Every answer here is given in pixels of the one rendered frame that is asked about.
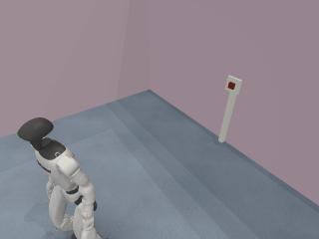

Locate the panel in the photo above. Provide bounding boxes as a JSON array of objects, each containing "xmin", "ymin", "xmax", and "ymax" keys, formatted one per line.
[{"xmin": 218, "ymin": 75, "xmax": 242, "ymax": 143}]

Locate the robot left thigh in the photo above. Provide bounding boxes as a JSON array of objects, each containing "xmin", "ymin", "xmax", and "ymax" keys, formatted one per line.
[{"xmin": 73, "ymin": 196, "xmax": 98, "ymax": 239}]

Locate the robot left hand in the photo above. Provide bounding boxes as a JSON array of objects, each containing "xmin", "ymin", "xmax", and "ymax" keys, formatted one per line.
[{"xmin": 81, "ymin": 227, "xmax": 97, "ymax": 239}]

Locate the robot left upper arm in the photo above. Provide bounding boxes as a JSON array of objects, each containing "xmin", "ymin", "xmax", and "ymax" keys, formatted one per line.
[{"xmin": 56, "ymin": 155, "xmax": 95, "ymax": 197}]

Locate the robot right hand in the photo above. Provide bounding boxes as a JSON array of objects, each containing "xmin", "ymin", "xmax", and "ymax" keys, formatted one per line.
[{"xmin": 46, "ymin": 181, "xmax": 58, "ymax": 199}]

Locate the button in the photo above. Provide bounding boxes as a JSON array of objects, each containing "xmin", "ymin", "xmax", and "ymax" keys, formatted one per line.
[{"xmin": 228, "ymin": 82, "xmax": 235, "ymax": 90}]

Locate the robot head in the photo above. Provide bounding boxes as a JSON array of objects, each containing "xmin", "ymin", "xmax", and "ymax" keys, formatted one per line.
[{"xmin": 17, "ymin": 118, "xmax": 66, "ymax": 160}]

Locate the left robot forearm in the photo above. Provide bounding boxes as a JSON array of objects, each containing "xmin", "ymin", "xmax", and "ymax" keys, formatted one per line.
[{"xmin": 81, "ymin": 186, "xmax": 96, "ymax": 230}]

